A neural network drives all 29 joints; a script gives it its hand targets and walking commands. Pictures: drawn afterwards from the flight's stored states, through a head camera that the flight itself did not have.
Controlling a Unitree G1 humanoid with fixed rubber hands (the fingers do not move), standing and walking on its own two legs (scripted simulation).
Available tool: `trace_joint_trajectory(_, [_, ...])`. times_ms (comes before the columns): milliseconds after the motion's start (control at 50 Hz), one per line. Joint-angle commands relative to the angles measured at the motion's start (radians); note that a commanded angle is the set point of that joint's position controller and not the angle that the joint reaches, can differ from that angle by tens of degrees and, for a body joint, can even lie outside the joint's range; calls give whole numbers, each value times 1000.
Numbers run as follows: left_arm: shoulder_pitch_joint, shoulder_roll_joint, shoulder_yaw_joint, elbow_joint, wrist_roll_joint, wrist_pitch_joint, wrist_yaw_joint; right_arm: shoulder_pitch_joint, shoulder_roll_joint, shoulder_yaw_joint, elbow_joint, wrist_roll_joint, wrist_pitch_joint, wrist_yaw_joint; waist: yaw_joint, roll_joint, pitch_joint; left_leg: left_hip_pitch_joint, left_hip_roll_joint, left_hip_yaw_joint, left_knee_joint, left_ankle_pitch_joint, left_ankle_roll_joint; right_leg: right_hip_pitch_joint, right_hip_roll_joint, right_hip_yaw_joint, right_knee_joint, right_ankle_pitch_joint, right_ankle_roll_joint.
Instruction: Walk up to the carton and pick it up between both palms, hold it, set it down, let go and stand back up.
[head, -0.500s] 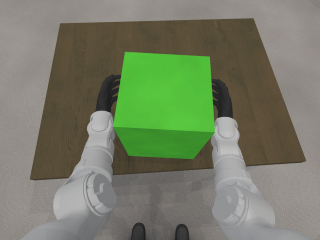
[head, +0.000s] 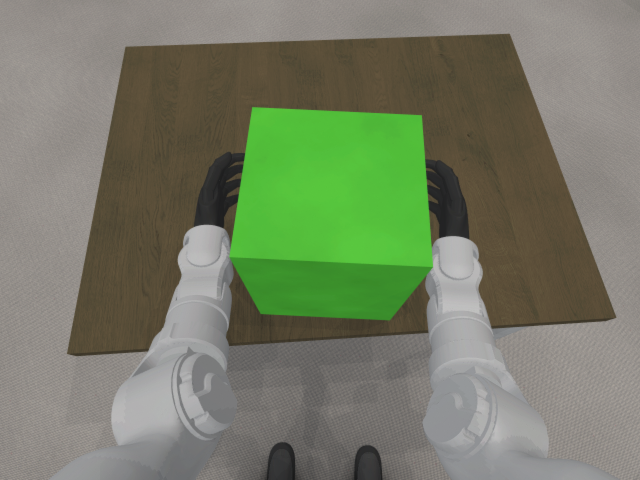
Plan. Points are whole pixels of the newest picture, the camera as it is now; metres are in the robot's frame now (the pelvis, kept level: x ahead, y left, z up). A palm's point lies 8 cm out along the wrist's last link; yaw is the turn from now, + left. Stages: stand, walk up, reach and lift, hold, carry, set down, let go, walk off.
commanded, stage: reach and lift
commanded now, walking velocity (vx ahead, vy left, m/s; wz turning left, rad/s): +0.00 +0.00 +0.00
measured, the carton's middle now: (330, 228) +0.44 -0.01 -0.06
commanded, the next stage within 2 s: none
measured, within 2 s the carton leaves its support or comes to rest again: leaves its support in 1.32 s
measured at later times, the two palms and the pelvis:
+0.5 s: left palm (213, 217) +0.43 +0.14 -0.01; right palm (450, 226) +0.41 -0.16 +0.00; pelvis -0.01 +0.00 +0.00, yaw +0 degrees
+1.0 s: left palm (212, 219) +0.43 +0.14 -0.01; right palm (450, 229) +0.41 -0.16 +0.00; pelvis +0.00 +0.00 +0.00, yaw +1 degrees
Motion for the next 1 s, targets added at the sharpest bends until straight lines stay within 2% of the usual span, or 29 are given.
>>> trace_joint_trajectory(0, [-384,-328,-162,21,34,-30,-82,-368,373,265,33,-52,-38,78,13,2,-580,199,-5,27,68,294,-8,451,15,-7,167,519,32])
trace_joint_trajectory(120, [-411,-317,-146,34,34,-43,-86,-379,393,266,49,-67,-57,68,8,-1,-589,137,-9,28,64,285,4,487,5,4,194,585,41])
trace_joint_trajectory(160, [-415,-311,-140,46,36,-43,-84,-375,386,257,65,-73,-55,69,10,1,-595,149,-7,33,54,272,6,470,5,-2,183,545,40])
trace_joint_trajectory(220, [-418,-309,-135,52,37,-44,-81,-378,390,253,56,-68,-57,69,17,6,-593,157,-3,26,65,290,8,458,5,2,182,557,39])
trace_joint_trajectory(280, [-422,-316,-138,48,42,-41,-81,-381,395,251,49,-74,-61,66,9,12,-600,163,-2,29,70,296,5,458,7,1,180,551,36])
trace_joint_trajectory(400, [-417,-319,-131,41,50,-37,-77,-375,400,257,57,-73,-62,66,21,11,-596,192,3,26,71,302,4,422,11,-3,168,513,33])
trace_joint_trajectory(520, [-408,-336,-135,19,61,-27,-72,-371,393,240,37,-84,-63,71,16,28,-592,245,4,18,78,323,-12,392,14,-11,147,487,26])
trace_joint_trajectory(540, [-406,-344,-142,28,59,-25,-74,-370,393,244,33,-85,-64,69,5,17,-586,244,6,19,81,329,-11,397,17,-13,147,493,24])
trace_joint_trajectory(600, [-412,-337,-141,10,56,-30,-73,-362,395,245,36,-86,-67,73,16,30,-593,228,7,19,76,312,-10,396,13,-16,152,480,27])
trace_joint_trajectory(640, [-401,-355,-163,0,49,-26,-72,-349,399,259,33,-78,-69,71,4,27,-594,245,10,16,85,339,-14,393,15,-10,149,489,23])
trace_joint_trajectory(720, [-376,-358,-154,12,54,-23,-74,-328,414,279,52,-67,-72,66,14,18,-570,192,2,18,78,321,-4,446,8,-4,163,532,28])
trace_joint_trajectory(800, [-390,-384,-183,5,35,-26,-70,-342,416,304,41,-59,-88,59,-3,15,-598,205,7,15,85,349,-3,446,15,-3,172,559,27])
trace_joint_trajectory(900, [-381,-411,-202,24,30,-32,-66,-343,436,346,53,-47,-106,55,3,6,-622,170,5,14,86,372,-2,478,11,2,183,602,27])
trace_joint_trajectory(980, [-402,-418,-236,7,9,-42,-61,-336,442,368,81,-30,-117,51,-7,17,-657,192,1,18,97,392,-8,465,14,2,184,612,26])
